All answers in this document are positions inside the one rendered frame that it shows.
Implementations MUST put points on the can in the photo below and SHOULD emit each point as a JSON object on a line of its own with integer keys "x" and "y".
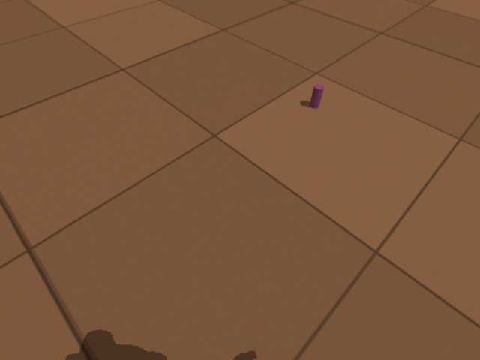
{"x": 316, "y": 96}

